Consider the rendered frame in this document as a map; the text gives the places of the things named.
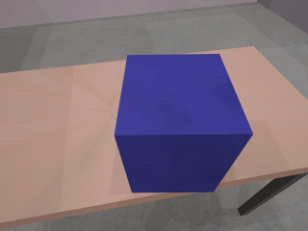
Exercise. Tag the carton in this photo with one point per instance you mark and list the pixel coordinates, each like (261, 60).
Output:
(180, 125)

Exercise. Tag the table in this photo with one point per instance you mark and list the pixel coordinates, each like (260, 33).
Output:
(58, 152)

